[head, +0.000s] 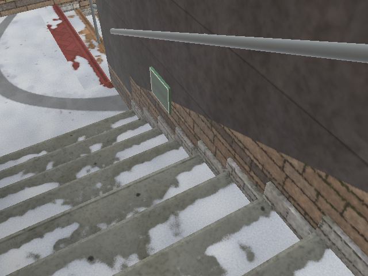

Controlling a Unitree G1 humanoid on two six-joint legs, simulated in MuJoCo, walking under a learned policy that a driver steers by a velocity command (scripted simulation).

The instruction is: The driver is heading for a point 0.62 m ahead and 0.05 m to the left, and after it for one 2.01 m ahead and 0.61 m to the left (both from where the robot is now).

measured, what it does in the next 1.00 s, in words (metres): goes down: right foot, then left foot 0.15 m lower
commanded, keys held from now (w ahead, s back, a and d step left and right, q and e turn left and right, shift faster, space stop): w+e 0.22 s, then w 0.22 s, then w+q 0.08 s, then q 0.48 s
